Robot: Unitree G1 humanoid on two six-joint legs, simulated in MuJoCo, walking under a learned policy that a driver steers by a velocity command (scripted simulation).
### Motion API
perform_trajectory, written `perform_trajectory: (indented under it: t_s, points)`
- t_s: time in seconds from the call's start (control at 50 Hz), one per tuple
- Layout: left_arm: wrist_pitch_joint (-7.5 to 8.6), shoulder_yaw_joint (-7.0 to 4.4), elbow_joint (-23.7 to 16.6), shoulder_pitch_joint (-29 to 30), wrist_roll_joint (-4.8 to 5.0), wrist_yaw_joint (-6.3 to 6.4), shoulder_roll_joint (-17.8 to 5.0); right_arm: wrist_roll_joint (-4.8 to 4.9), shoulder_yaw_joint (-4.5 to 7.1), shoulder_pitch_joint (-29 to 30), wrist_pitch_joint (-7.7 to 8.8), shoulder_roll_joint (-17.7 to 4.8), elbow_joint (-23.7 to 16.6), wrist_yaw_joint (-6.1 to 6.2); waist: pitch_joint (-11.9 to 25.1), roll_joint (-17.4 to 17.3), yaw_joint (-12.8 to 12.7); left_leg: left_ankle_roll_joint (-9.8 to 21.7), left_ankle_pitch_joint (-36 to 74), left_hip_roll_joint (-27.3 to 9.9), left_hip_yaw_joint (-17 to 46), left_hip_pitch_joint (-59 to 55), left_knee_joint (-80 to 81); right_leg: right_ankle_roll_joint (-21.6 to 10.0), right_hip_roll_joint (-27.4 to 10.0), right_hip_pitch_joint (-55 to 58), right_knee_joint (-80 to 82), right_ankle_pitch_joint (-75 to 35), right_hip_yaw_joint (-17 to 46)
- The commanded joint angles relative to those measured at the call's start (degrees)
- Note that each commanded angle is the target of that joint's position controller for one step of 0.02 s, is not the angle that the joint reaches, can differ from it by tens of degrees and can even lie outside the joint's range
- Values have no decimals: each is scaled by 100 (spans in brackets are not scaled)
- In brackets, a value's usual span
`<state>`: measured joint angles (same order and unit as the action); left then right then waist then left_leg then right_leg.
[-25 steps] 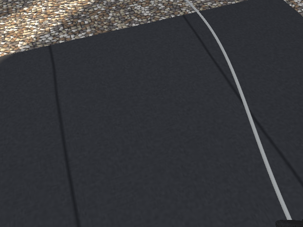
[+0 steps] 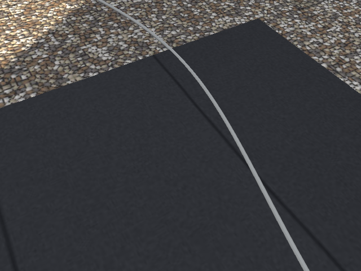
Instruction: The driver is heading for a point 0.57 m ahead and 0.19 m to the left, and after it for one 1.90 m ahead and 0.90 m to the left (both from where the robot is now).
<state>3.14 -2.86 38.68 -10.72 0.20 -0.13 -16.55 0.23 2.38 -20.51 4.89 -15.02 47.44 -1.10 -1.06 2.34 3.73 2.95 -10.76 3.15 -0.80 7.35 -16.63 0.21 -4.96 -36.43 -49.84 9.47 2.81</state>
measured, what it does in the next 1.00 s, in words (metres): walks ahead, turning left: right foot, then left foot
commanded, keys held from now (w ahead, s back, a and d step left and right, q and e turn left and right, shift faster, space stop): w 0.10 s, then w+q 0.90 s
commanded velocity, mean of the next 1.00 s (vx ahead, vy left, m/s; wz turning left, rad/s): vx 0.50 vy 0.00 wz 0.38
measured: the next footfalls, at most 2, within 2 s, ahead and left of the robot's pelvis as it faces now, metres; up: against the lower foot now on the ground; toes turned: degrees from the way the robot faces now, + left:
right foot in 0.22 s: +0.29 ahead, -0.15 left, +0.00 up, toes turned +1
left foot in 0.74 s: +0.54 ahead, +0.14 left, +0.00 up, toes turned +21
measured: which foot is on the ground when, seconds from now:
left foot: down 0.00-0.24, up 0.26-0.72, down 0.74-1.00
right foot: up 0.00-0.20, down 0.22-0.74, up 0.76-1.00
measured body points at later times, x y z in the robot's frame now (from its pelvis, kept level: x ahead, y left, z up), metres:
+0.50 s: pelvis +0.27 -0.05 +0.00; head +0.29 -0.06 +0.45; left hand +0.29 +0.23 -0.12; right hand +0.45 -0.31 -0.11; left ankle +0.36 +0.13 -0.67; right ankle +0.25 -0.16 -0.75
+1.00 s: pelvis +0.53 +0.06 +0.00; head +0.56 +0.09 +0.45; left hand +0.59 +0.39 -0.09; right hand +0.72 -0.16 -0.11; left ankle +0.50 +0.13 -0.75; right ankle +0.71 -0.07 -0.68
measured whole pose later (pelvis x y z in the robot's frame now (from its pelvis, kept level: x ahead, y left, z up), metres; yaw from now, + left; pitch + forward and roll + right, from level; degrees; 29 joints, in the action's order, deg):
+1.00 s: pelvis +0.53 +0.06 +0.00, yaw +27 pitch +2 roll -1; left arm 5.4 -3.2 41.3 -5.1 -0.7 0.0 -17.6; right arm 0.6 3.8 -18.5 2.4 -15.9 40.6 -0.3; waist -2.6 1.4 2.8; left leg 5.5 -10.0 5.9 4.5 11.7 -20.5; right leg 3.2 -5.7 -36.6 -51.3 10.7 4.8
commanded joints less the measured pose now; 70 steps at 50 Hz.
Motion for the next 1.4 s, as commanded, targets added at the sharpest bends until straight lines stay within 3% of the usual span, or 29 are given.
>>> perform_trajectory:
  t_s: [0.02,0.12,0.2,0.22,0.24,0.26,0.28,0.32,0.36,0.5,0.64,0.68,0.72,0.74,0.76,0.78,0.8,0.86,0.94,1.02,1.12,1.18,1.2,1.22,1.24,1.26,1.3,1.34,1.4]
  points:
    - [127,9,-447,508,9,-51,-144,65,235,269,65,-1040,-345,54,-51,-647,-24,885,1199,-1339,822,54,828,65,14,119,1034,-938,-98]
    - [194,-8,-673,1249,83,-176,-230,129,246,-247,-61,-1113,-58,68,-254,-649,174,775,1278,-1603,891,-421,586,-59,204,338,1865,-1068,-142]
    - [272,-235,-421,199,35,-165,-674,143,272,-104,-179,-1225,-25,127,342,-662,-593,473,2805,-1433,862,-451,-773,-407,483,2159,2455,-614,-300]
    - [267,-359,-231,-741,-42,-102,-986,63,170,-32,-157,-976,-130,124,1098,-498,-1031,267,2296,-1131,660,342,-2052,-672,-39,3751,2187,-733,124]
    - [206,-491,-150,-1455,-147,-34,-1559,-34,-21,-495,-68,-349,-312,113,2060,784,-1028,-151,-208,-326,189,2401,-4223,-1322,-1567,5982,2157,-500,2172]
    - [156,-421,-78,-1590,-90,-47,-1270,112,-12,-666,20,-488,-258,100,2516,1378,-1043,-225,-2301,-147,716,3269,-5283,-1743,-2025,6079,2926,525,3732]
    - [149,-302,-63,-1259,-35,-42,-898,244,154,-218,35,-1016,-312,92,1518,763,-1053,-208,-1968,-478,833,3718,-5679,-1488,-1778,5327,3121,1004,3030]
    - [174,-171,-45,-537,-24,-57,-515,179,181,321,-20,-936,-429,104,510,355,-743,-227,-1084,-881,617,3557,-5324,-1199,-1289,3865,3530,620,1723]
    - [268,-144,12,-125,-84,-81,-350,144,199,151,-178,-724,-371,112,184,497,-412,-289,-596,-1081,661,2982,-5013,-1092,-1015,2989,3953,20,938]
    - [360,-272,384,-118,-108,22,-634,103,152,790,-288,-403,-656,22,-155,69,-393,-391,1075,-1061,567,3112,-3426,-1053,-856,2876,4303,-1306,-624]
    - [129,-398,734,-655,74,76,-991,93,103,1930,-282,-400,-1235,-216,-465,-56,-756,-23,886,-869,-16,3229,-2042,-846,-1182,4018,3933,-1908,-1194]
    - [40,-443,742,-599,115,103,-1152,81,183,1791,-308,-550,-1323,-246,-221,120,-567,188,287,-554,-341,2733,-1984,-714,-1191,4261,3274,-3614,-1367]
    - [-58,-456,707,-469,155,142,-1238,102,411,686,-343,-919,-1114,-208,451,167,114,498,99,-44,-624,1161,-1737,-502,-986,4016,1585,-4894,-1602]
    - [-43,-388,660,-517,100,168,-1101,118,620,-298,-387,-1317,-858,-111,967,-118,571,746,341,-83,-178,-535,-1520,-261,-754,2956,81,-3950,-1648]
    - [78,-128,343,-1043,-153,94,-296,175,763,-379,-387,-2053,-827,-22,1383,-1720,30,1746,-230,-1629,2806,-2633,-1246,155,237,229,-2136,1009,-1485]
    - [316,-83,273,-703,-31,19,-446,129,637,-467,-287,-1768,-1070,-52,2348,-1303,234,2261,-1067,-2274,4974,-3202,-204,150,749,-606,-3035,2542,-4]
    - [446,-192,94,-24,213,-41,-842,65,516,-332,-206,-1376,-1017,-82,1654,-857,413,1876,-799,-2125,4215,-2816,8,3,423,-1118,-3043,2051,270]
    - [483,-213,132,27,-24,33,-814,20,358,616,-139,-885,-1170,-34,546,-417,-280,1429,843,-1488,2501,-589,91,-39,-151,-274,-1712,1019,244]
    - [254,-171,105,27,-115,30,-564,29,389,661,-116,-1009,-1211,78,329,-428,-464,1444,1663,-1203,1870,428,376,289,-83,199,-729,503,61]
    - [256,-54,-110,912,-84,-12,-330,79,428,378,-172,-1121,-1093,191,104,-630,-138,1085,955,-826,1483,809,338,424,224,529,1061,-1028,11]
    - [326,-146,-259,1235,-53,-102,-576,109,464,36,-357,-1117,-920,278,238,-847,-65,700,1591,-852,1928,422,-575,283,654,1116,2068,-1307,134]
    - [379,-255,-105,586,-97,-88,-740,105,434,443,-426,-949,-1114,334,490,-967,-510,361,1639,-653,2220,267,-1570,-15,565,1912,2601,-1415,112]
    - [396,-310,-88,169,-198,-47,-969,52,345,428,-409,-665,-1238,325,1039,-615,-655,115,1036,-300,1961,616,-2589,-303,-69,2984,2527,-2415,517]
    - [336,-337,-117,-119,-303,2,-1256,-40,226,-487,-407,-254,-1227,314,1793,812,-307,-272,-2556,372,1369,1945,-4264,-1080,-1592,4754,2121,-4541,2010]
    - [203,-375,20,-379,-136,-39,-1243,91,248,-1157,-401,-685,-1209,278,2429,1645,-223,-448,-3229,249,1130,2816,-5504,-1792,-2376,5319,2350,-3380,3582]
    - [128,-278,-160,-88,-96,-20,-839,159,379,-767,-476,-1123,-1103,298,1917,863,-382,-623,-2651,-57,1166,3120,-6010,-1621,-1993,4811,2629,-2214,3158]
    - [-36,-127,-244,467,-125,40,-463,115,464,122,-695,-1274,-1243,361,969,275,-442,-776,-1979,-358,787,3108,-5902,-1249,-1340,3544,2880,-1497,1708]
    - [-102,-154,-153,714,-177,80,-575,120,419,143,-828,-971,-1334,366,502,556,-249,-778,-1677,-531,535,2525,-5336,-1174,-941,2459,3253,-1220,927]
    - [-98,-226,-18,690,-171,118,-703,73,338,244,-826,-686,-1425,361,606,607,-286,-770,-1452,-592,316,2271,-4556,-1390,-1038,2494,3408,-1797,452]
Velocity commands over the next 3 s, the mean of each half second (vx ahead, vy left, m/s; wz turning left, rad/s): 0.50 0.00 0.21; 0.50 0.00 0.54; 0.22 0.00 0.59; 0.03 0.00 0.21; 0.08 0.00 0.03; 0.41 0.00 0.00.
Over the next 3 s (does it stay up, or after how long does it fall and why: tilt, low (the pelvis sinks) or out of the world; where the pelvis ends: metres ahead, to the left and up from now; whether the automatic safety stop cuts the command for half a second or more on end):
stays up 0.90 0.31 -0.03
